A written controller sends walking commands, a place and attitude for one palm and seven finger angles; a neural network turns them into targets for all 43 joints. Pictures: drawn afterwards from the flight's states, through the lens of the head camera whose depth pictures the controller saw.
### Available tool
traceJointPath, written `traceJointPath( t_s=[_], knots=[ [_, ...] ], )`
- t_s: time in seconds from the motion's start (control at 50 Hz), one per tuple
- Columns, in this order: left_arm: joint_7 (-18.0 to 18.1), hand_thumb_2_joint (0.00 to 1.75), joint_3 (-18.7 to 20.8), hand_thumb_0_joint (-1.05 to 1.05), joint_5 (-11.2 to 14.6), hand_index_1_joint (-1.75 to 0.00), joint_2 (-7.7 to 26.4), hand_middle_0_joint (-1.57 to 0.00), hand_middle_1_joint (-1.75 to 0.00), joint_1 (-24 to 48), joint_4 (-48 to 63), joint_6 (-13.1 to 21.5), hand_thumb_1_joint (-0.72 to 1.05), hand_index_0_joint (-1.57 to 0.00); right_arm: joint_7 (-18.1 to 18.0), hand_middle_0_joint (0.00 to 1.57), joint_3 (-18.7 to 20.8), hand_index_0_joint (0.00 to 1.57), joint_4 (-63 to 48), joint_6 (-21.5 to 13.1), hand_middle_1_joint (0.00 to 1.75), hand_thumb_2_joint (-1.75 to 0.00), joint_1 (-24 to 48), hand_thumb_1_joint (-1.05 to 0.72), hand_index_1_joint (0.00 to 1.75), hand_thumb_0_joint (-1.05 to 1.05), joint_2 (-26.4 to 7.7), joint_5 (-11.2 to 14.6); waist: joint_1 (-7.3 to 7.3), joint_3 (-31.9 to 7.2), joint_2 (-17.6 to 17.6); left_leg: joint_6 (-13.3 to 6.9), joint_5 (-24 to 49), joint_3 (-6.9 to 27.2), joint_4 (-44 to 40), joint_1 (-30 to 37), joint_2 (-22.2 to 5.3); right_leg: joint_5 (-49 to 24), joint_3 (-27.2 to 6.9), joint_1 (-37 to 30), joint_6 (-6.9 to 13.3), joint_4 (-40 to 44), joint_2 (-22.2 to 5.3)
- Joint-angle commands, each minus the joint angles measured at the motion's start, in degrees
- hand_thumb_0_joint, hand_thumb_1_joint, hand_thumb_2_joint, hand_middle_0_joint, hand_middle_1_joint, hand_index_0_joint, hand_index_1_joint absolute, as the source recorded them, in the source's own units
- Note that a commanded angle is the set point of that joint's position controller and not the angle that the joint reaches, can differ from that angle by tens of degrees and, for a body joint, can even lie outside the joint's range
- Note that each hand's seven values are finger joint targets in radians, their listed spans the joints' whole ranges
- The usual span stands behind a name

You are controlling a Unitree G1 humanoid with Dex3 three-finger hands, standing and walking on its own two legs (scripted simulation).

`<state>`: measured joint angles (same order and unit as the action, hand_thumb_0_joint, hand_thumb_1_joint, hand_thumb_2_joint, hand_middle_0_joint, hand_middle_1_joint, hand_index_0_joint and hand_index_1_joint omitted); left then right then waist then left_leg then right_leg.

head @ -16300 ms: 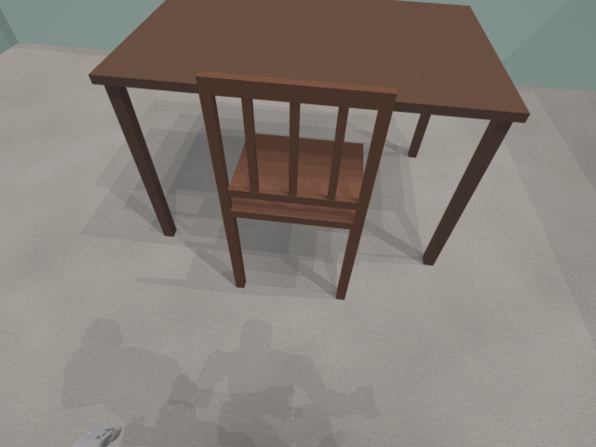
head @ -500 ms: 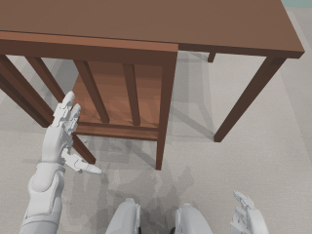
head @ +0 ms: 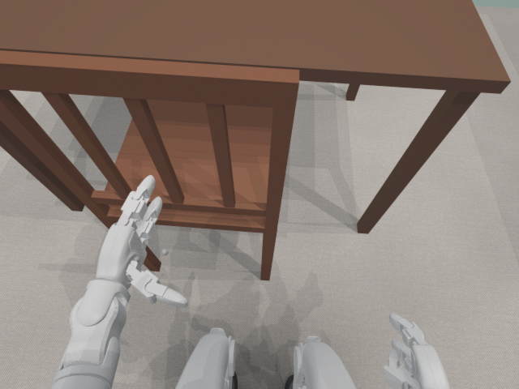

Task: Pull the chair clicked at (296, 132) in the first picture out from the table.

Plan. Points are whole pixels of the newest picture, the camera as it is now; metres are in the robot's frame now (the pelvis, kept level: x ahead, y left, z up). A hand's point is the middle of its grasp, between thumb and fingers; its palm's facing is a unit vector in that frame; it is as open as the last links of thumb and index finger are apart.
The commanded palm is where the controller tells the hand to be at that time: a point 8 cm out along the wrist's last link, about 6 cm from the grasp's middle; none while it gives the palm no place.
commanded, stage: aim the fingers beside a spindle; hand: left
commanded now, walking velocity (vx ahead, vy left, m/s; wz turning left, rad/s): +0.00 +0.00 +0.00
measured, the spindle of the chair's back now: (160, 158) +0.47 +0.19 +0.02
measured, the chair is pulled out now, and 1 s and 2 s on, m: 0.00 0.00 0.00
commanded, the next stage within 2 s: push the fingers through the gap in 0.82 s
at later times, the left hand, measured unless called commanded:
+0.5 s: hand (152, 231) +0.32 +0.17 +0.05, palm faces -0.01 -1.00 -0.10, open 16.9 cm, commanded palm +0.30 +0.22 +0.03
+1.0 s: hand (161, 250) +0.32 +0.17 +0.00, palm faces -0.07 -1.00 -0.02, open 16.9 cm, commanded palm +0.31 +0.22 +0.02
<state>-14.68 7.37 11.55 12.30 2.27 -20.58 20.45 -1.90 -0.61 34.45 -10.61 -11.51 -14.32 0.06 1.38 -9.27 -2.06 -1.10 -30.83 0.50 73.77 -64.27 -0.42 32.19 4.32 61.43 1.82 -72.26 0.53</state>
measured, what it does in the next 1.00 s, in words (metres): stands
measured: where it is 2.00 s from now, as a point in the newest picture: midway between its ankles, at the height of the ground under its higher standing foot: outside the picture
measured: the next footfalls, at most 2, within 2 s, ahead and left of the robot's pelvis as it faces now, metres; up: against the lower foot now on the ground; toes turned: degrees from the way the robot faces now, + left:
none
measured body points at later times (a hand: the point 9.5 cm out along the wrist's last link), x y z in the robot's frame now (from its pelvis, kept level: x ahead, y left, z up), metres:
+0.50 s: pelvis +0.00 -0.01 +0.00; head +0.10 +0.00 +0.44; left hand +0.32 +0.22 +0.06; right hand +0.17 -0.25 -0.10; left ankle +0.04 +0.11 -0.62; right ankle +0.02 -0.11 -0.62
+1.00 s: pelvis +0.00 -0.01 +0.00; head +0.11 +0.00 +0.43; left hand +0.31 +0.22 +0.00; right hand +0.16 -0.25 -0.10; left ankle +0.04 +0.11 -0.62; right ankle +0.02 -0.11 -0.62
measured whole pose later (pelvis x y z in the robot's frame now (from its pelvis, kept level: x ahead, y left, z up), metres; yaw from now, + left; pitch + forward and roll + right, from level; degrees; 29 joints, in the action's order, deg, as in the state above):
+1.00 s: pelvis +0.00 -0.01 +0.00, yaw +0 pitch +22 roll -2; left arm -15.8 10.1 12.2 13.7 3.8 -23.1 19.8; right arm -2.2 -0.5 34.3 -10.7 -11.5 -14.6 0.2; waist 1.8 -9.0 -1.8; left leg -0.6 -30.9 0.7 74.3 -65.1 -0.7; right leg 32.3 4.4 62.5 2.3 -73.1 0.9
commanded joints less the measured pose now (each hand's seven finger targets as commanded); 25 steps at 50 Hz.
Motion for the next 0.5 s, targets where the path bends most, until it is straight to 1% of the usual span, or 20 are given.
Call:
traceJointPath(
  t_s=[0.0, 0.04, 0.08, 0.1, 0.14, 0.16, 0.18, 0.2, 0.22, 0.24, 0.26, 0.28, 0.3, 0.32, 0.34, 0.36, 0.38, 0.4, 0.44, 0.48],
  knots=[
    [5.6, 0.3, 8.54, 0.0, 0.03, -0.08, 13.18, -0.06, -0.08, 15.57, 25.76, 11.38, -0.5, -0.06, -0.5, 0.2, 3.46, 0.2, -6.8, -3.66, 0.3, -0.9, 0.26, -0.9, 0.3, 0.0, -7.72, -0.96, -1.12, -25.76, -5.6, 1.24, 19.93, 3.91, -9.74, 23.22, 1.04, -15.48, -2.51, -8.39, 0.05, 8.18, 1.42],
    [7.13, 0.3, 8.46, 0.0, -0.99, -0.08, 11.7, -0.06, -0.08, 11.84, 21.1, 11.87, -0.5, -0.06, -0.02, 0.2, 3.29, 0.2, -6.13, -3.34, 0.3, -0.9, 0.84, -0.9, 0.3, 0.0, -7.33, -1.11, -0.86, -22.8, -4.1, 1.07, 18.8, 3.47, -9.72, 20.82, 1.0, -15.05, -2.34, -8.4, 0.01, 8.34, 1.38],
    [6.71, 0.3, 8.78, 0.0, -1.74, -0.08, 11.03, -0.06, -0.08, 8.55, 12.29, 9.78, -0.5, -0.06, 0.07, 0.2, 3.34, 0.2, -5.6, -2.57, 0.3, -0.9, 0.63, -0.9, 0.3, 0.0, -7.76, -0.98, -0.23, -19.48, 0.34, 0.44, 14.61, 2.71, -9.42, 15.44, 1.16, -13.18, -2.74, -9.23, -0.24, 9.22, 1.61],
    [5.53, 0.3, 6.57, 0.0, -1.87, -0.08, 8.49, -0.06, -0.08, 7.38, 8.47, 8.35, -0.5, -0.06, 0.16, 0.2, 3.24, 0.2, -5.42, -2.09, 0.3, -0.9, 0.69, -0.9, 0.3, 0.0, -7.76, -0.7, 0.39, -17.71, 1.27, 0.44, 12.62, 2.4, -9.47, 13.64, 1.16, -12.25, -2.62, -8.65, -0.39, 9.5, 1.46],
    [2.44, 0.3, 2.57, 0.0, -1.37, -0.08, 4.71, -0.06, -0.08, 4.73, 4.18, 4.92, -0.5, -0.06, 0.41, 0.2, 3.21, 0.2, -6.24, -1.38, 0.3, -0.9, 0.02, -0.9, 0.3, 0.0, -8.05, 0.08, 0.63, -15.71, 1.85, 0.31, 10.51, 1.74, -9.81, 11.77, 1.4, -11.53, -2.95, -9.27, -0.39, 10.69, 1.26],
    [0.8, 0.3, 1.26, 0.0, -0.53, -0.08, 3.69, -0.06, -0.08, 3.82, 3.58, 3.24, -0.5, -0.06, 0.39, 0.2, 3.31, 0.2, -6.83, -1.2, 0.3, -0.9, -0.41, -0.9, 0.3, 0.0, -8.3, 0.54, 0.78, -15.97, 3.22, 0.12, 10.01, 1.63, -9.84, 11.47, 1.44, -11.57, -3.16, -10.26, -0.5, 11.38, 1.15],
    [-0.6, 0.3, 1.68, 0.0, 0.28, -0.08, 3.85, -0.06, -0.08, 2.32, 3.13, 2.11, -0.5, -0.06, 0.27, 0.2, 3.35, 0.2, -7.57, -1.15, 0.3, -0.9, -0.62, -0.9, 0.3, 0.0, -8.52, 0.9, 0.2, -16.58, 3.81, 0.01, 10.45, 1.55, -9.89, 11.29, 1.49, -12.0, -3.41, -11.5, -0.35, 11.65, 1.14],
    [-1.76, 0.3, -0.13, 0.0, 0.79, -0.08, 3.09, -0.06, -0.08, 5.14, 4.94, 1.55, -0.5, -0.06, 0.06, 0.2, 3.39, 0.2, -7.69, -1.14, 0.3, -0.9, -0.64, -0.9, 0.3, 0.0, -8.46, 1.32, 1.3, -16.94, 3.9, -0.21, 11.09, 1.47, -9.41, 11.81, 1.46, -13.21, -3.71, -11.64, -0.6, 11.97, 0.94],
    [-2.01, 0.3, 2.32, 0.0, 1.51, -0.08, 6.12, -0.06, -0.08, 8.81, 8.58, 1.92, -0.5, -0.06, -0.34, 0.2, 3.65, 0.2, -7.81, -1.27, 0.3, -0.9, -0.76, -0.9, 0.3, 0.0, -8.61, 1.29, 1.1, -18.99, 4.09, -0.27, 11.36, 1.63, -8.86, 11.74, 1.42, -13.35, -4.41, -12.69, -0.79, 12.0, 0.7],
    [-1.71, 0.3, 4.32, 0.0, 1.59, -0.08, 8.48, -0.06, -0.08, 11.65, 11.64, 3.03, -0.5, -0.06, -0.65, 0.2, 3.68, 0.2, -7.96, -1.53, 0.3, -0.9, -0.45, -0.9, 0.3, 0.0, -8.51, 1.09, 0.62, -20.47, 2.74, -0.16, 12.46, 1.8, -8.67, 12.58, 1.41, -13.95, -4.55, -12.93, -0.63, 11.3, 0.78],
    [-1.0, 0.3, 3.95, 0.0, 1.61, -0.08, 8.71, -0.06, -0.08, 15.2, 17.06, 4.95, -0.5, -0.06, -0.83, 0.2, 3.65, 0.2, -8.01, -1.99, 0.3, -0.9, 0.12, -0.9, 0.3, 0.0, -8.1, 0.82, 0.8, -22.32, -0.25, -0.11, 14.21, 2.08, -8.44, 15.25, 1.38, -15.08, -4.35, -12.16, -0.53, 10.61, 0.84],
    [0.53, 0.3, 5.62, 0.0, 1.53, -0.08, 10.88, -0.06, -0.08, 17.48, 22.12, 6.99, -0.5, -0.06, -0.96, 0.2, 3.64, 0.2, -7.91, -2.5, 0.3, -0.9, 0.15, -0.9, 0.3, 0.0, -8.02, 0.39, 0.27, -23.88, -3.05, 0.17, 16.66, 2.55, -8.54, 18.18, 1.31, -16.26, -3.76, -11.28, -0.24, 9.6, 1.09],
    [1.99, 0.3, 6.32, 0.0, 1.37, -0.08, 11.47, -0.06, -0.08, 16.96, 25.17, 8.94, -0.5, -0.06, -0.79, 0.2, 3.6, 0.2, -7.8, -3.03, 0.3, -0.9, 0.28, -0.9, 0.3, 0.0, -7.69, -0.14, -0.49, -25.53, -5.99, 0.64, 18.33, 2.96, -9.03, 21.64, 1.24, -16.24, -3.46, -10.28, -0.09, 9.33, 1.21],
    [3.44, 0.3, 6.72, 0.0, 1.31, -0.08, 11.74, -0.06, -0.08, 16.93, 26.48, 10.63, -0.5, -0.06, -0.65, 0.2, 3.47, 0.2, -7.02, -3.42, 0.3, -0.9, 0.23, -0.9, 0.3, 0.0, -7.59, -0.46, -0.12, -25.39, -5.61, 0.83, 19.45, 3.4, -9.15, 23.09, 1.14, -16.34, -3.14, -9.31, -0.07, 9.11, 1.36],
    [4.76, 0.3, 8.03, 0.0, 0.92, -0.08, 12.48, -0.06, -0.08, 14.33, 26.4, 11.83, -0.5, -0.06, -0.56, 0.2, 3.55, 0.2, -6.57, -3.67, 0.3, -0.9, 0.3, -0.9, 0.3, 0.0, -7.52, -0.74, -0.82, -25.52, -5.69, 1.08, 20.41, 3.43, -9.28, 23.43, 1.04, -16.51, -2.97, -9.11, 0.05, 8.68, 1.47],
    [5.6, 0.3, 7.2, 0.0, 0.31, -0.08, 11.3, -0.06, -0.08, 12.8, 25.03, 12.4, -0.5, -0.06, -0.39, 0.2, 3.46, 0.2, -6.27, -3.71, 0.3, -0.9, 0.49, -0.9, 0.3, 0.0, -7.41, -0.89, -0.41, -24.68, -4.78, 1.03, 20.35, 3.44, -9.31, 22.92, 1.01, -16.42, -2.75, -8.84, -0.04, 8.64, 1.43],
    [6.31, 0.3, 8.6, 0.0, -0.3, -0.08, 12.67, -0.06, -0.08, 11.67, 22.88, 12.24, -0.5, -0.06, -0.33, 0.2, 3.53, 0.2, -5.83, -3.65, 0.3, -0.9, 0.37, -0.9, 0.3, 0.0, -7.71, -1.03, -0.48, -24.27, -4.11, 0.8, 20.32, 3.31, -9.0, 21.48, 1.05, -16.76, -2.85, -9.24, -0.02, 8.5, 1.51],
    [6.04, 0.3, 6.96, 0.0, -0.69, -0.08, 9.95, -0.06, -0.08, 9.03, 17.78, 11.12, -0.5, -0.06, -0.09, 0.2, 3.34, 0.2, -5.51, -3.33, 0.3, -0.9, 0.63, -0.9, 0.3, 0.0, -7.35, -1.0, 0.02, -21.61, -1.76, 0.62, 17.94, 2.81, -9.05, 18.56, 1.19, -16.02, -2.8, -9.76, -0.3, 8.97, 1.44],
    [4.32, 0.3, 5.55, 0.0, -1.09, -0.08, 7.47, -0.06, -0.08, 4.64, 7.68, 7.82, -0.5, -0.06, 0.14, 0.2, 3.37, 0.2, -5.37, -2.32, 0.3, -0.9, 0.58, -0.9, 0.3, 0.0, -7.83, -0.46, 0.66, -16.14, 3.0, 0.24, 11.96, 1.98, -9.08, 11.98, 1.43, -12.6, -3.37, -9.88, -0.65, 10.38, 1.31],
    [1.64, 0.3, 3.68, 0.0, -0.9, -0.08, 5.36, -0.06, -0.08, 1.65, -0.25, 3.79, -0.5, -0.06, 0.23, 0.2, 3.19, 0.2, -5.96, -1.44, 0.3, -0.9, -0.14, -0.9, 0.3, 0.0, -8.37, 0.46, 0.71, -12.24, 5.4, -0.02, 8.49, 1.25, -9.3, 8.48, 1.63, -9.67, -4.16, -9.45, -0.61, 12.08, 1.13]
  ],
)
